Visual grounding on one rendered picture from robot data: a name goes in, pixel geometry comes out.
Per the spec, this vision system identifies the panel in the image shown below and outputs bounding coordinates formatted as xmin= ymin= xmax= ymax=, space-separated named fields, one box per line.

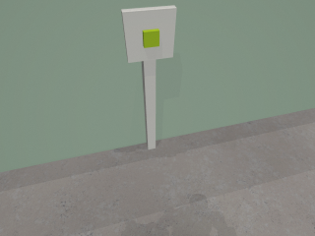
xmin=121 ymin=5 xmax=177 ymax=149

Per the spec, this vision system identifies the button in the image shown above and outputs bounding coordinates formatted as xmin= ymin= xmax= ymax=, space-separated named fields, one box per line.
xmin=143 ymin=29 xmax=159 ymax=48

